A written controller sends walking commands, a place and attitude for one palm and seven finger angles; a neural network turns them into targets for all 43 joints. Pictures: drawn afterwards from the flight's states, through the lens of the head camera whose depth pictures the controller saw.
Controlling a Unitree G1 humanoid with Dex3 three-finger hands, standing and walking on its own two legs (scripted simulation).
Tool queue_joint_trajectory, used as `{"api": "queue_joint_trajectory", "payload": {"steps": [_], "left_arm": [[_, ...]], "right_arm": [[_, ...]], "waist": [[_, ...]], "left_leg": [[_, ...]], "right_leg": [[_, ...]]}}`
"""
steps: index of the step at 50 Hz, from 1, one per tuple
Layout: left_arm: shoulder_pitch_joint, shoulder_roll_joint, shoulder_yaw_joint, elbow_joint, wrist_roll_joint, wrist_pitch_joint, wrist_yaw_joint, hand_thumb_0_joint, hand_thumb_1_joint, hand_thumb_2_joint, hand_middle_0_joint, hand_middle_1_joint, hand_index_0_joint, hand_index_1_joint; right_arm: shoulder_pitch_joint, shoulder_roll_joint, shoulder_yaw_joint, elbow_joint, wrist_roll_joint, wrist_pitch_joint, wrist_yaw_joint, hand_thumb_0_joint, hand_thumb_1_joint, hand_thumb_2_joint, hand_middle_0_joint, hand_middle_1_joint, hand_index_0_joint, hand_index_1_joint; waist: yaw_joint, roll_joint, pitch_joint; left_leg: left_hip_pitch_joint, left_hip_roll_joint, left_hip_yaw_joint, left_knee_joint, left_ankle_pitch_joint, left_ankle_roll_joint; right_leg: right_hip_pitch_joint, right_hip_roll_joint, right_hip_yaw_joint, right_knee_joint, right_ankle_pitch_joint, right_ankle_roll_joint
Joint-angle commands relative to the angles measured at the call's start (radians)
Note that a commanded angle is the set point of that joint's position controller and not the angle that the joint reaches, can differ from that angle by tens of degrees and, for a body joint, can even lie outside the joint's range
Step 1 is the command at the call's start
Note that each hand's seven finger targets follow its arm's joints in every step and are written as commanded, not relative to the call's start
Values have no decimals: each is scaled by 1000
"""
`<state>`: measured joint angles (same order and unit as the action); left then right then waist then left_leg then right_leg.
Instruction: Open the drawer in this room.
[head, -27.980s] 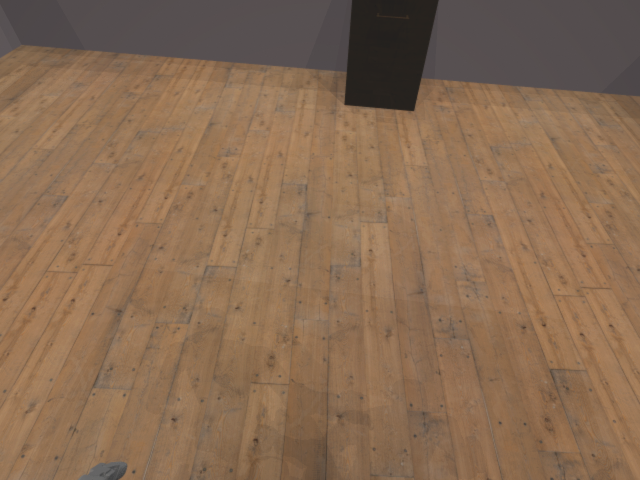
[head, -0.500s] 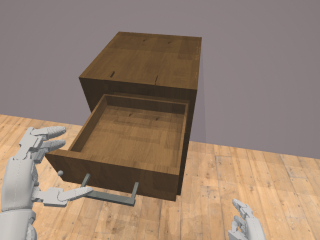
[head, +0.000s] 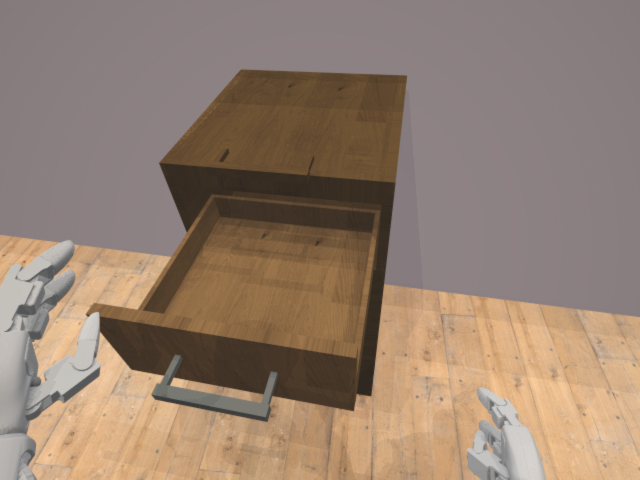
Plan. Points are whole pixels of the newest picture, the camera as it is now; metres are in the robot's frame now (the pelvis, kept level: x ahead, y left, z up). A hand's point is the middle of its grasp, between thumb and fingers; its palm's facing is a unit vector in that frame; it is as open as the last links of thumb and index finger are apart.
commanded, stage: draw the hand back to the body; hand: left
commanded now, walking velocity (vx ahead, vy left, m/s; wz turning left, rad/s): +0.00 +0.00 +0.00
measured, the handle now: (216, 387) +0.25 +0.19 -0.06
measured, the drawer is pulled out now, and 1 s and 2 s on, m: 0.30 0.30 0.30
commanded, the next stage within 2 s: step back with the hand held close in 0.16 s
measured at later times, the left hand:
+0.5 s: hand (88, 347) +0.19 +0.24 +0.16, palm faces +0.33 -0.81 -0.48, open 7.4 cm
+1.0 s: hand (27, 436) +0.11 +0.25 +0.16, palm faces +0.38 -0.81 -0.44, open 7.4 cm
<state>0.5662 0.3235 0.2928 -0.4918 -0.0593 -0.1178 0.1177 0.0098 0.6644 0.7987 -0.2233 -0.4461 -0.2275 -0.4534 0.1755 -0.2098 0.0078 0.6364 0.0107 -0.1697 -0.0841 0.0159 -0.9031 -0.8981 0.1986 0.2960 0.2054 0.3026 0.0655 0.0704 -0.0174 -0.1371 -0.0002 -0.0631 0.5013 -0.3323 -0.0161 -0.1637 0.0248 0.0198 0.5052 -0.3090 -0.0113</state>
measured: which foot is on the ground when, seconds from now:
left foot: down 0.00-1.00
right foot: down 0.00-1.00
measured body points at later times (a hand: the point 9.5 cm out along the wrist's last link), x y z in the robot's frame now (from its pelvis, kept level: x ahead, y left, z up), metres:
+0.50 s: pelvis -0.01 +0.01 +0.00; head +0.00 -0.01 +0.45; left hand +0.16 +0.29 +0.19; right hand +0.17 -0.24 -0.08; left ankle -0.04 +0.13 -0.74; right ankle -0.02 -0.11 -0.74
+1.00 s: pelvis -0.08 +0.02 -0.01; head -0.06 +0.02 +0.44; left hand +0.08 +0.29 +0.18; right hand +0.10 -0.22 -0.09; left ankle -0.04 +0.13 -0.74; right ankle -0.02 -0.11 -0.73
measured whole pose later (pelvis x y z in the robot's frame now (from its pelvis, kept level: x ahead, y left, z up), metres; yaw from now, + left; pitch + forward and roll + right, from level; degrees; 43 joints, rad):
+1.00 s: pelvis -0.08 +0.02 -0.01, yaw +0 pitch +2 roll -1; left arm 0.64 0.36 0.35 -0.57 -0.04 -0.24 0.17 0.02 0.89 0.90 -0.21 -0.30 -0.21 -0.31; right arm 0.19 -0.22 0.00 0.58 0.01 -0.08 -0.07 0.01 -0.90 -0.90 0.20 0.30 0.21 0.30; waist 0.01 0.01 -0.01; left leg -0.39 -0.01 -0.04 0.59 -0.24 0.00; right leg -0.40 0.01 0.03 0.56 -0.21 0.01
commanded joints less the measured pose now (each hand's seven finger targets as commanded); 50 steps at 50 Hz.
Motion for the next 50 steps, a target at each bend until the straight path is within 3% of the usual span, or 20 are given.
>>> {"api": "queue_joint_trajectory", "payload": {"steps": [1, 5, 13, 14, 15, 16, 18, 24, 26, 29, 31, 36, 40, 41, 43, 44, 46, 47, 49, 50], "left_arm": [[-76, 176, 121, -214, 3, -62, 21, 0, 900, 900, -200, -300, -200, -300], [-62, 176, 125, -212, 1, -64, 22, 0, 900, 900, -200, -300, -200, -300], [-47, 164, 116, -199, 0, -60, 21, 0, 900, 900, -200, -300, -200, -300], [-230, 325, 286, -313, 1, -118, 29, 0, 900, 900, -200, -300, -200, -300], [-134, 260, 249, -185, 8, -126, 21, 0, 900, 900, -200, -300, -200, -300], [-123, 249, 234, -202, 11, -138, 13, 0, 900, 900, -200, -300, -200, -300], [-24, 172, 165, -151, 13, -142, 2, 0, 900, 900, -200, -300, -200, -300], [79, 205, 198, -230, 16, -151, 20, 0, 900, 900, -200, -300, -200, -300], [93, 240, 231, -268, 16, -154, 28, 0, 900, 900, -200, -300, -200, -300], [120, 232, 229, -294, 12, -155, 35, 0, 900, 900, -200, -300, -200, -300], [129, 253, 252, -309, 11, -158, 41, 0, 900, 900, -200, -300, -200, -300], [114, 222, 229, -287, 6, -159, 50, 0, 900, 900, -200, -300, -200, -300], [64, 202, 195, -263, 8, -162, 53, 0, 900, 900, -200, -300, -200, -300], [47, 224, 205, -281, 11, -167, 55, 0, 900, 900, -200, -300, -200, -300], [38, 208, 181, -265, 10, -171, 59, 0, 900, 900, -200, -300, -200, -300], [33, 211, 181, -268, 12, -174, 63, 0, 900, 900, -200, -300, -200, -300], [26, 244, 209, -289, 19, -180, 73, 0, 900, 900, -200, -300, -200, -300], [32, 224, 196, -292, 21, -183, 76, 0, 900, 900, -200, -300, -200, -300], [35, 216, 202, -291, 30, -184, 85, 0, 900, 900, -200, -300, -200, -300], [38, 205, 200, -299, 37, -186, 88, 0, 900, 900, -200, -300, -200, -300]], "right_arm": [[-134, -88, -29, -167, 3, -53, -9, 0, -900, -900, 200, 300, 200, 300], [-133, -81, -26, -171, 4, -50, -8, 0, -900, -900, 200, 300, 200, 300], [-132, -79, -27, -165, 6, -45, -7, 0, -900, -900, 200, 300, 200, 300], [-72, -123, -33, -196, 8, -22, -1, 0, -900, -900, 200, 300, 200, 300], [-83, -105, -36, -163, 7, -6, 0, 0, -900, -900, 200, 300, 200, 300], [-87, -117, -42, -179, 7, 6, 4, 0, -900, -900, 200, 300, 200, 300], [-99, -114, -43, -188, 11, 29, 13, 0, -900, -900, 200, 300, 200, 300], [-126, -117, -61, -227, 13, 73, 17, 0, -900, -900, 200, 300, 200, 300], [-139, -116, -65, -236, 11, 77, 13, 0, -900, -900, 200, 300, 200, 300], [-124, -109, -63, -248, 8, 80, 11, 0, -900, -900, 200, 300, 200, 300], [-125, -111, -67, -244, 5, 73, 6, 0, -900, -900, 200, 300, 200, 300], [-104, -114, -64, -234, 1, 55, 3, 0, -900, -900, 200, 300, 200, 300], [-80, -116, -60, -228, 8, 48, 6, 0, -900, -900, 200, 300, 200, 300], [-79, -122, -67, -223, 6, 45, 4, 0, -900, -900, 200, 300, 200, 300], [-75, -115, -62, -217, 7, 42, 7, 0, -900, -900, 200, 300, 200, 300], [-76, -118, -60, -214, 5, 42, 8, 0, -900, -900, 200, 300, 200, 300], [-93, -124, -61, -213, 0, 40, 1, 0, -900, -900, 200, 300, 200, 300], [-91, -117, -53, -218, -3, 38, -1, 0, -900, -900, 200, 300, 200, 300], [-99, -123, -51, -229, -2, 31, -4, 0, -900, -900, 200, 300, 200, 300], [-95, -122, -49, -232, -4, 25, -6, 0, -900, -900, 200, 300, 200, 300]], "waist": [[-9, -30, -49], [-6, -48, -60], [-9, -20, -52], [-59, -42, 21], [-68, -134, 9], [-71, -119, -4], [-74, -101, -59], [-63, -47, -145], [-55, -2, -166], [-58, 22, -166], [-55, 54, -176], [-62, 41, -129], [-75, -82, -76], [-78, -100, -71], [-84, -149, -56], [-84, -151, -47], [-80, -83, -46], [-80, -57, -49], [-73, 49, -47], [-71, 88, -58]], "left_leg": [[-12, 28, 79, -55, 296, 26], [-14, 26, 79, -52, 297, 29], [-14, 29, 83, -43, 314, 28], [-71, 27, 48, -11, 228, 49], [-44, 19, 49, 21, 200, 49], [-35, 13, 55, 32, 209, 47], [-20, 28, 55, 11, 271, 49], [-59, 96, 5, -49, 532, 51], [-75, 102, -6, -53, 568, 48], [-124, 114, -18, -59, 556, 49], [-143, 123, -15, -63, 527, 54], [-266, 132, -30, -82, 322, 66], [-307, 63, -9, -7, 50, 58], [-275, 40, 5, 27, 6, 52], [-235, 12, 12, 69, -50, 45], [-216, 12, 7, 64, -57, 44], [-216, 40, -9, -6, -67, 52], [-260, 68, -42, -63, -76, 62], [-419, 131, -96, -176, -143, 87], [-490, 162, -123, -208, -141, 103]], "right_leg": [[3, -44, -51, -80, 269, 5], [6, -47, -51, -70, 277, 7], [0, -50, -52, -68, 300, 8], [-64, -99, 90, -142, 371, -9], [-78, -129, 105, -155, 406, -20], [-79, -144, 120, -151, 480, -27], [-48, -144, 83, -109, 490, -19], [14, -90, 4, -4, 481, 11], [20, -83, -4, 14, 465, 11], [26, -73, -10, 39, 403, 11], [24, -70, -8, 49, 368, 13], [13, -66, 14, 79, 262, 10], [-93, -116, 119, -44, 145, -14], [-145, -136, 157, -105, 102, -30], [-227, -171, 193, -175, -33, -49], [-259, -170, 184, -187, -87, -50], [-263, -135, 155, -168, -122, -32], [-216, -106, 110, -123, -126, -14], [-79, -42, 48, 16, -95, 16], [0, -15, 14, 104, -15, 24]]}}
